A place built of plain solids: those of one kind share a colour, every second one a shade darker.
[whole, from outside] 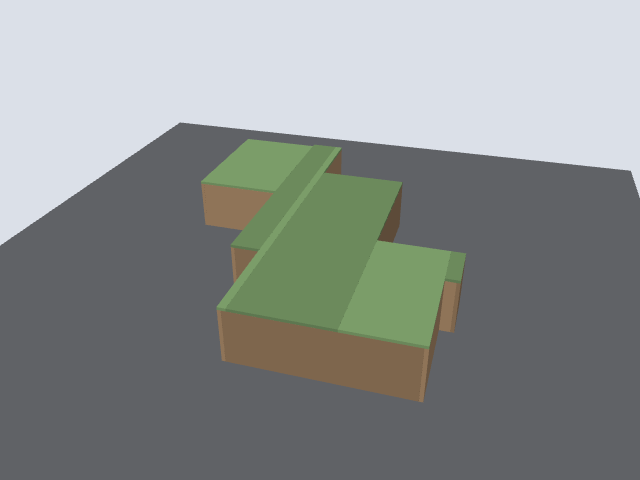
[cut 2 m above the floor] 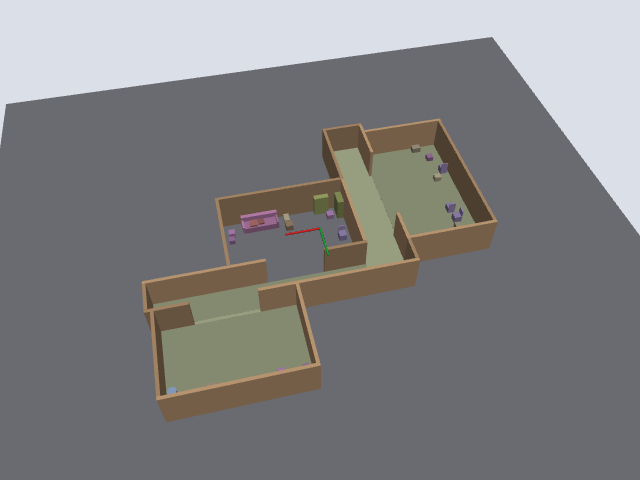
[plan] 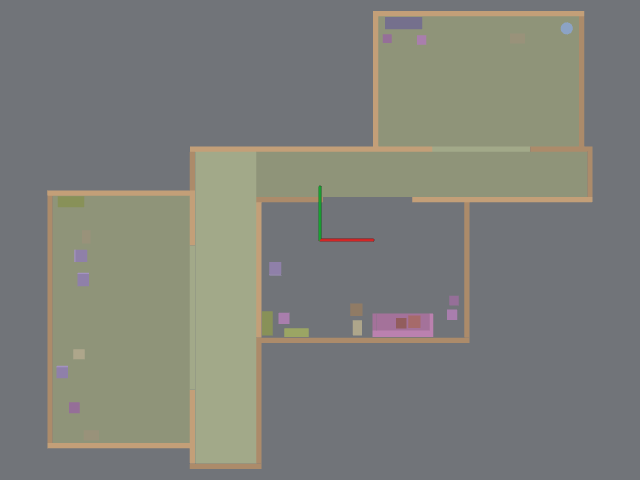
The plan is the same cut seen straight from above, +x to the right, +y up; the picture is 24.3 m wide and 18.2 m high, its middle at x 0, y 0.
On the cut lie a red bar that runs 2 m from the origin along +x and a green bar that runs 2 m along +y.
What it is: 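A storey of a split-level house; a hall and three lower rooms open beside it; the rooms' floors lie 0.47 m, 0.166 m and not at all below the hall's; a bare drop, one riser, a flush line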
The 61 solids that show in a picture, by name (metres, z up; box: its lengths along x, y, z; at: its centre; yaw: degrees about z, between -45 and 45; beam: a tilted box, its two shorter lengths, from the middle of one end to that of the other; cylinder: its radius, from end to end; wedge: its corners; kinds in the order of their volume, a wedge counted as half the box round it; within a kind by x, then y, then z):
{
 "floor_1": {"box": [5.2, 9.38, 0.36], "at": [-7.54, -3.01, 0.13]},
 "floor_2": {"box": [0.2, 5.48, 0.36], "at": [-4.84, -2.94, 0.13]},
 "floor_3": {"box": [2.32, 11.82, 0.52], "at": [-3.58, -2.57, 0.21]},
 "floor_4": {"box": [12.55, 1.71, 0.52], "at": [3.86, 2.49, 0.21]},
 "floor_5": {"box": [7.61, 4.94, 0.52], "at": [6.02, 6.01, 0.21]},
 "floor_6": {"box": [3.71, 0.2, 0.52], "at": [6.11, 3.44, 0.21]},
 "wall_1": {"box": [0.2, 9.38, 3.09], "at": [-10.24, -3.01, 1.5]},
 "wall_2": {"box": [5.6, 0.2, 3.09], "at": [-7.54, -7.8, 1.5]},
 "wall_3": {"box": [5.6, 0.2, 3.09], "at": [-7.54, 1.78, 1.5]},
 "wall_4": {"box": [0.2, 0.58, 3.09], "at": [-4.84, -8.19, 1.5]},
 "wall_5": {"box": [0.2, 2.02, 3.09], "at": [-4.84, -6.69, 1.5]},
 "wall_6": {"box": [0.2, 1.88, 3.09], "at": [-4.84, 0.74, 1.5]},
 "wall_7": {"box": [0.2, 1.47, 3.09], "at": [-4.84, 2.61, 1.5]},
 "wall_8": {"box": [2.72, 0.2, 3.09], "at": [-3.58, -8.58, 1.5]},
 "wall_9": {"box": [0.2, 4.58, 3.09], "at": [-2.32, -6.19, 1.5]},
 "wall_10": {"box": [0.2, 5.13, 3.09], "at": [-2.32, -1.14, 1.5]},
 "wall_11": {"box": [2.53, 0.2, 3.09], "at": [-1.15, 1.53, 1.5]},
 "wall_12": {"box": [9.19, 0.2, 3.09], "at": [-0.34, 3.44, 1.5]},
 "wall_13": {"box": [8.08, 0.2, 3.09], "at": [1.63, -3.8, 1.5]},
 "wall_14": {"box": [0.2, 4.94, 3.09], "at": [2.11, 6.01, 1.5]},
 "wall_15": {"box": [0.2, 5.13, 3.09], "at": [5.57, -1.14, 1.5]},
 "wall_16": {"box": [8.01, 0.2, 3.09], "at": [6.02, 8.58, 1.5]},
 "wall_17": {"box": [6.85, 0.2, 3.09], "at": [6.92, 1.53, 1.5]},
 "wall_18": {"box": [2.37, 0.2, 3.09], "at": [9.15, 3.44, 1.5]},
 "wall_19": {"box": [0.2, 4.94, 3.09], "at": [9.92, 6.01, 1.5]},
 "wall_20": {"box": [0.2, 1.71, 3.09], "at": [10.24, 2.49, 1.5]},
 "roof_1": {"box": [8.12, 4.0, 0.16], "at": [-6.28, -5.9, 3.12]},
 "roof_2": {"box": [2.72, 0.78, 0.16], "at": [-3.58, -8.29, 3.12]},
 "roof_3": {"box": [16.01, 5.33, 0.16], "at": [-2.33, -1.24, 3.12]},
 "roof_4": {"box": [20.68, 0.45, 0.16], "at": [0.0, 1.66, 3.12]},
 "roof_5": {"box": [15.27, 1.67, 0.16], "at": [2.7, 2.71, 3.12]},
 "roof_6": {"box": [8.01, 5.14, 0.16], "at": [6.02, 6.11, 3.12]},
 "case_1": {"box": [1.01, 0.42, 1.32], "at": [-9.44, 1.45, 0.97]},
 "case_2": {"box": [0.4, 0.93, 1.53], "at": [-1.99, -3.16, 0.72]},
 "case_3": {"box": [0.93, 0.34, 1.5], "at": [-0.89, -3.51, 0.7]},
 "sofa_1": {"box": [0.14, 0.64, 0.62], "at": [2.06, -3.11, 0.26]},
 "sofa_2": {"box": [2.31, 0.25, 0.83], "at": [3.15, -3.56, 0.37]},
 "sofa_3": {"box": [2.03, 0.64, 0.48], "at": [3.15, -3.11, 0.19]},
 "sofa_4": {"box": [0.14, 0.64, 0.62], "at": [4.23, -3.11, 0.26]},
 "sideboard_1": {"box": [1.41, 0.47, 0.73], "at": [3.17, 8.23, 0.84]},
 "chair_1": {"box": [0.44, 0.42, 0.44], "at": [-9.77, -5.04, 0.53]},
 "chair_2": {"box": [0.44, 0.06, 0.9], "at": [-9.77, -4.8, 0.75]},
 "chair_3": {"box": [0.44, 0.47, 0.46], "at": [-9.05, -0.6, 0.54]},
 "chair_4": {"box": [0.44, 0.46, 0.4], "at": [-8.97, -1.52, 0.51]},
 "chair_5": {"box": [0.44, 0.048, 0.81], "at": [-8.97, -1.27, 0.71]},
 "chair_6": {"box": [0.46, 0.47, 0.5], "at": [-1.7, -1.07, 0.2]},
 "toybox_1": {"box": [0.43, 0.39, 0.36], "at": [-9.14, -4.33, 0.49]},
 "toybox_2": {"box": [0.32, 0.5, 0.35], "at": [-8.87, 0.12, 0.48]},
 "toybox_3": {"box": [0.58, 0.39, 0.36], "at": [-8.67, -7.41, 0.49]},
 "toybox_4": {"box": [0.35, 0.58, 0.34], "at": [1.42, -3.33, 0.12]},
 "toybox_5": {"box": [0.56, 0.38, 0.36], "at": [7.49, 7.64, 0.65]},
 "basket_1": {"box": [0.41, 0.41, 0.31], "at": [-9.31, -6.36, 0.46]},
 "basket_2": {"box": [0.42, 0.42, 0.4], "at": [-1.36, -2.97, 0.15]},
 "basket_3": {"box": [0.34, 0.34, 0.29], "at": [2.55, 7.64, 0.62]},
 "basket_4": {"box": [0.36, 0.36, 0.3], "at": [3.85, 7.58, 0.62]},
 "basket_5": {"box": [0.4, 0.4, 0.42], "at": [5.01, -2.83, 0.16]},
 "basket_6": {"box": [0.37, 0.37, 0.38], "at": [5.08, -2.3, 0.14]},
 "bush_1": {"cylinder": 0.23, "from": [9.36, 8.02, 0.82], "to": [9.36, 8.02, 1.85]},
 "pouf_1": {"box": [0.47, 0.47, 0.47], "at": [1.38, -2.64, 0.19]},
 "cushion_1": {"box": [0.4, 0.4, 0.11], "at": [3.08, -3.16, 0.49]},
 "cushion_2": {"box": [0.47, 0.47, 0.14], "at": [3.58, -3.1, 0.5]}
}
